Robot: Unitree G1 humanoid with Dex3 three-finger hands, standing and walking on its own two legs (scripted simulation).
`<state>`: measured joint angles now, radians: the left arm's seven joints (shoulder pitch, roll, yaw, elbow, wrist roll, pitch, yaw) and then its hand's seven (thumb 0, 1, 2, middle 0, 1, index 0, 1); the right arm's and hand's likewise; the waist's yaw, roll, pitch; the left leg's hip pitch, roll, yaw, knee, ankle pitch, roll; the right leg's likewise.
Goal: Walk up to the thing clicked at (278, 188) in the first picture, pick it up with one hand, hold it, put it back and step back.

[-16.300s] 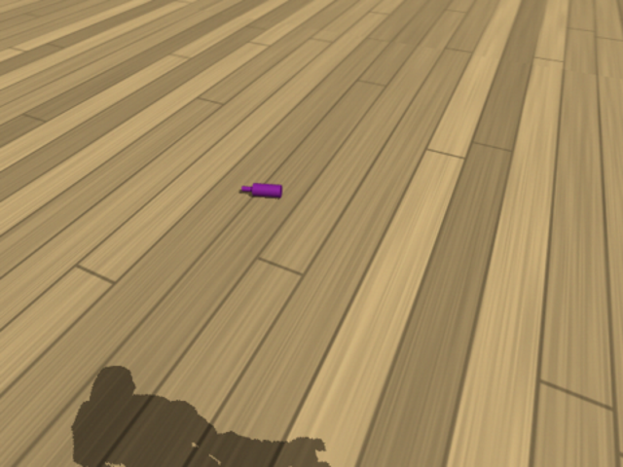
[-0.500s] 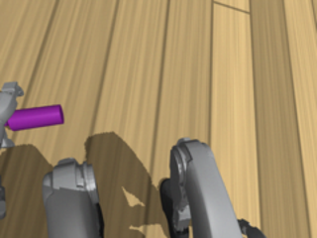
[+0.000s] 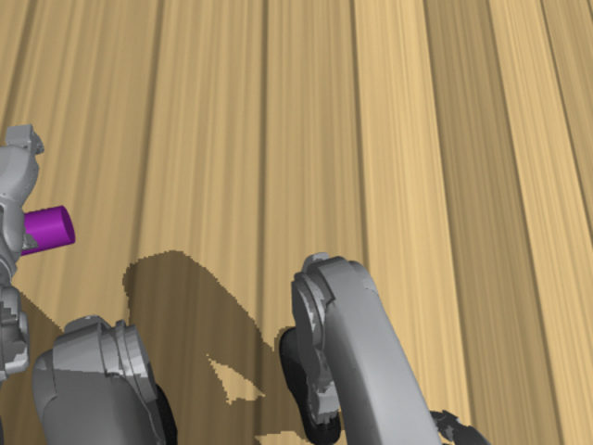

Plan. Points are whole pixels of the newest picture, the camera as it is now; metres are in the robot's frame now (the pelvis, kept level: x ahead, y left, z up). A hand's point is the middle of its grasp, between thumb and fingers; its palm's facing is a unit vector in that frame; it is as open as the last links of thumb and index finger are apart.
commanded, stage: approach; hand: left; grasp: from above
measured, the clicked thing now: out of the picture +0.47 +0.33 -0.29
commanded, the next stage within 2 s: close in in 0.14 s
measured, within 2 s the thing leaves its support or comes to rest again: neither
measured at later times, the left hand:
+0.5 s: hand out of the picture +0.45 +0.30 -0.18, palm faces -0.48 -0.09 -0.87, open 13.9 cm
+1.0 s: hand (10, 234) +0.46 +0.29 -0.25, palm faces -0.46 -0.12 -0.88, open 14.3 cm
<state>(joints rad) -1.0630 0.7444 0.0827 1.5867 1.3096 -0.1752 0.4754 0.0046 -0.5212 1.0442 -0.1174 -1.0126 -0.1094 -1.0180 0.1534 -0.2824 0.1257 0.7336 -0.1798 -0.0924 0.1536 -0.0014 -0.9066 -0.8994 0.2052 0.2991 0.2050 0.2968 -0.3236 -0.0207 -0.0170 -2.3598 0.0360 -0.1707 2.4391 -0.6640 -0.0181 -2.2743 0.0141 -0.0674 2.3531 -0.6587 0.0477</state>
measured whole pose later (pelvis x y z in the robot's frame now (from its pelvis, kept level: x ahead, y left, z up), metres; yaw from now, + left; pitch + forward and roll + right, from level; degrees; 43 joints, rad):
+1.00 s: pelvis +0.01 +0.00 -0.02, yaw -3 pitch +29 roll -10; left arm -0.98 0.92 0.18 1.64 1.30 -0.26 0.54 0.00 -0.55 1.03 -0.08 -0.96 -0.06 -0.97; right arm 0.15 -0.30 0.20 0.73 -0.27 -0.17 0.22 0.00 -0.90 -0.90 0.21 0.30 0.21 0.30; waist -0.35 -0.09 0.11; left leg -2.38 0.03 -0.23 2.55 -0.71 -0.03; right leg -2.28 0.04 -0.10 2.43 -0.68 0.06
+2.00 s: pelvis +0.00 +0.01 -0.02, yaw -6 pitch +26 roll -14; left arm -0.99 0.95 0.12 1.74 1.30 -0.25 0.66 0.00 -0.45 0.96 -0.15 -0.92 -0.14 -0.93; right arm 0.08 -0.32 0.28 0.71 -0.31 -0.25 0.29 0.00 -0.90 -0.90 0.20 0.30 0.20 0.30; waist -0.37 -0.14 0.15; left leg -2.35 0.03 -0.28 2.59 -0.72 -0.01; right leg -2.23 0.05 -0.14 2.41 -0.68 0.08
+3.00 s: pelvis +0.00 +0.01 -0.02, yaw -5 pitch +26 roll -13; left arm -1.00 0.99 0.12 1.73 1.28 -0.26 0.62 0.00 0.16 0.51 -0.59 -0.57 -0.61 -0.54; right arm 0.08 -0.34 0.29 0.69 -0.29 -0.25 0.28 0.00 -0.90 -0.90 0.20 0.30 0.20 0.30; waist -0.37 -0.15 0.16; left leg -2.34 0.03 -0.28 2.57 -0.71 -0.02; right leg -2.22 0.05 -0.14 2.40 -0.66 0.08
